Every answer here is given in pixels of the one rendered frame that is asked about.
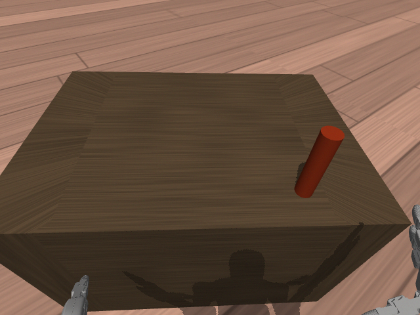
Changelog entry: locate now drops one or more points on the can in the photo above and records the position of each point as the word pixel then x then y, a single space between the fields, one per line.
pixel 324 148

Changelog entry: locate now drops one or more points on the left robot hand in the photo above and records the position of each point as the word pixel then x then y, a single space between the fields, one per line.
pixel 78 304

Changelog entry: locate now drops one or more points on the right robot hand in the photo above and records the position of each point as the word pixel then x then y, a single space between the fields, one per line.
pixel 400 305

